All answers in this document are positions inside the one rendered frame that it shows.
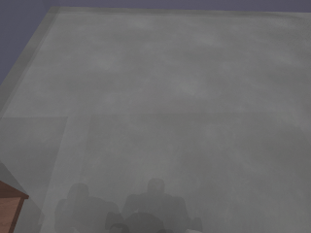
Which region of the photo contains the wardrobe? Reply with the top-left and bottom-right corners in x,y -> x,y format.
0,181 -> 29,233

